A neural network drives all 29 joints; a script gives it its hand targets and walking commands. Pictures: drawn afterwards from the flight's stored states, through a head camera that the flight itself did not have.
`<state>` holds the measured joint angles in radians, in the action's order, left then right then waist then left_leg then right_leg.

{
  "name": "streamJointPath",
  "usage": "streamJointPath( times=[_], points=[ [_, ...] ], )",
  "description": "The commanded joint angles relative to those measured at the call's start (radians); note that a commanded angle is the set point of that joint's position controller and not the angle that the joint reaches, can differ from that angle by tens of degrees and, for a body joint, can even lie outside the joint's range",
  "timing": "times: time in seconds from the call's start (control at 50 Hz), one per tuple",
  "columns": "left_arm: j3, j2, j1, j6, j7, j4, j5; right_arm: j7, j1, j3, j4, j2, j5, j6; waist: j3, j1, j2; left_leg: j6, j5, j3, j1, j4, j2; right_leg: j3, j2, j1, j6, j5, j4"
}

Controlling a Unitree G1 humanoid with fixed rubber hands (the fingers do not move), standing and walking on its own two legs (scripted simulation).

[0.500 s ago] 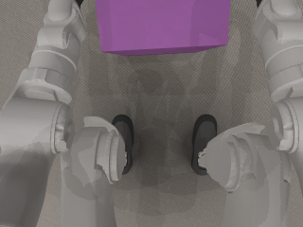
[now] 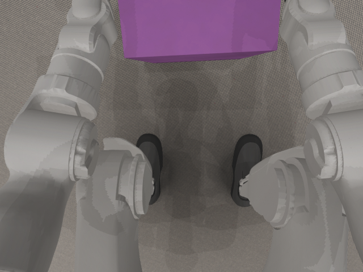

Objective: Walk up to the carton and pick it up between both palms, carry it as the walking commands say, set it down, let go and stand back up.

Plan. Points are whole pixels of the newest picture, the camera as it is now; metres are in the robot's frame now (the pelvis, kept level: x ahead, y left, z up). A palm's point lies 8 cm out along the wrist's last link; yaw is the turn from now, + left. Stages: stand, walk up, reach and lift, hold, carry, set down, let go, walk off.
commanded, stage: reach and lift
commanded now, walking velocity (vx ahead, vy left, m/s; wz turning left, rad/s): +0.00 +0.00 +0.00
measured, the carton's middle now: out of the picture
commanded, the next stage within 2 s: none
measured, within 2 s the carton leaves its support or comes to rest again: leaves its support in 0.76 s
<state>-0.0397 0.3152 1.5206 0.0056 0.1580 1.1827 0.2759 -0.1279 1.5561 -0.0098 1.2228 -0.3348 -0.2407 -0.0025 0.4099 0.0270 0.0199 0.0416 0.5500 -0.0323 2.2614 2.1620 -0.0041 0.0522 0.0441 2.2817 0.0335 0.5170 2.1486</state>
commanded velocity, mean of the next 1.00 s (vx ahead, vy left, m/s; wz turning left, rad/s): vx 0.00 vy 0.00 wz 0.00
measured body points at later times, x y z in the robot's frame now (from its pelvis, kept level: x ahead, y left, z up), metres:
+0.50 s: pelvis +0.00 +0.00 -0.02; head +0.37 -0.01 +0.22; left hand +0.56 +0.17 -0.19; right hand +0.57 -0.14 -0.20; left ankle +0.12 +0.13 -0.34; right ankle +0.12 -0.14 -0.34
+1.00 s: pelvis +0.01 -0.01 +0.00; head +0.36 -0.01 +0.28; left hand +0.56 +0.15 -0.14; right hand +0.57 -0.16 -0.14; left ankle +0.12 +0.13 -0.34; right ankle +0.12 -0.14 -0.34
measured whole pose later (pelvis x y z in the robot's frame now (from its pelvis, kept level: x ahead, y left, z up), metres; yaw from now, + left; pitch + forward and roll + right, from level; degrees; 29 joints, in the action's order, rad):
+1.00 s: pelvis +0.01 -0.01 +0.00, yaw +0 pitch +42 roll +0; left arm -0.33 0.17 1.35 0.23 0.14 0.92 0.00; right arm -0.11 1.38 0.22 0.97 -0.24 -0.02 -0.25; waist 0.17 0.02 0.01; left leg 0.06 0.56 -0.06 2.31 2.15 -0.02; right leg 0.06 -0.01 2.33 0.05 0.53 2.13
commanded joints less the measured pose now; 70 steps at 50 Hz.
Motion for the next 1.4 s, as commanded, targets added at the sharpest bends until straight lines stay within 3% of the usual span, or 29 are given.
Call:
streamJointPath(
  times=[0.0, 0.12, 0.22, 0.3, 0.38, 0.58, 0.78, 0.92, 1.0, 1.16, 1.38],
  points=[
    [0.027, -0.029, 0.294, -0.015, -0.028, -0.112, -0.003, 0.002, 0.271, 0.017, -0.096, -0.053, 0.021, 0.019, -1.241, -0.054, -0.022, 0.019, -0.281, 0.076, -0.563, -0.169, -0.064, -0.084, -0.083, -0.667, -0.008, -0.258, -0.136],
    [0.084, -0.265, 0.388, -0.008, -0.084, -0.131, -0.013, 0.065, 0.346, -0.028, -0.102, 0.189, 0.025, 0.008, -1.199, -0.061, -0.011, 0.01, -0.269, 0.074, -0.571, -0.169, -0.079, -0.093, -0.096, -0.63, -0.014, -0.249, -0.126],
    [0.123, -0.695, 0.522, 0.04, -0.215, -0.162, -0.065, 0.197, 0.474, -0.063, -0.128, 0.633, 0.08, -0.038, -1.131, -0.075, -0.013, -0.002, -0.224, 0.085, -0.525, -0.153, -0.107, -0.105, -0.118, -0.576, -0.027, -0.213, -0.103],
    [0.097, -0.836, 0.525, 0.088, -0.278, -0.198, -0.1, 0.264, 0.458, -0.034, -0.17, 0.771, 0.113, -0.085, -1.123, -0.077, -0.009, -0.001, -0.21, 0.099, -0.507, -0.137, -0.114, -0.127, -0.128, -0.541, -0.034, -0.191, -0.091],
    [0.088, -0.89, 0.529, 0.121, -0.316, -0.245, -0.105, 0.301, 0.443, -0.03, -0.202, 0.843, 0.128, -0.121, -1.112, -0.062, -0.028, -0.008, -0.197, 0.105, -0.469, -0.127, -0.112, -0.13, -0.127, -0.53, -0.037, -0.177, -0.084],
    [0.101, -0.979, 0.508, 0.144, -0.357, -0.299, -0.087, 0.319, 0.414, -0.057, -0.283, 0.955, 0.113, -0.143, -1.192, -0.05, -0.031, -0.018, -0.261, 0.12, -0.443, -0.107, -0.113, -0.128, -0.129, -0.568, -0.041, -0.259, -0.075],
    [0.172, -1.083, 0.525, 0.157, -0.319, -0.467, -0.056, 0.308, 0.528, -0.161, -0.53, 1.052, 0.025, -0.147, -1.653, -0.02, -0.035, -0.011, -0.474, 0.135, -0.678, -0.11, -0.124, -0.168, -0.151, -0.681, -0.012, -0.439, -0.08],
    [0.071, -1.073, 0.471, 0.198, -0.327, -0.409, -0.184, 0.312, 0.501, -0.102, -0.483, 1.088, 0.1, -0.193, -1.498, 0.024, -0.063, -0.022, -0.299, 0.153, -0.525, -0.18, -0.122, -0.153, -0.16, -0.625, -0.006, -0.282, -0.154],
    [0.069, -1.086, 0.481, 0.215, -0.343, -0.423, -0.209, 0.304, 0.48, -0.08, -0.455, 1.1, 0.14, -0.211, -1.491, 0.013, -0.068, -0.023, -0.257, 0.153, -0.501, -0.21, -0.124, -0.149, -0.166, -0.639, -0.01, -0.247, -0.184],
    [0.117, -1.151, 0.481, 0.26, -0.364, -0.472, -0.211, 0.299, 0.483, -0.084, -0.512, 1.125, 0.17, -0.24, -1.607, -0.025, -0.032, -0.015, -0.288, 0.151, -0.559, -0.253, -0.135, -0.158, -0.174, -0.692, -0.017, -0.282, -0.228],
    [0.123, -1.202, 0.408, 0.294, -0.36, -0.509, -0.242, 0.33, 0.441, -0.097, -0.553, 1.17, 0.183, -0.276, -1.668, -0.007, -0.027, -0.012, -0.364, 0.138, -0.637, -0.303, -0.141, -0.166, -0.187, -0.682, -0.015, -0.318, -0.267]
  ],
)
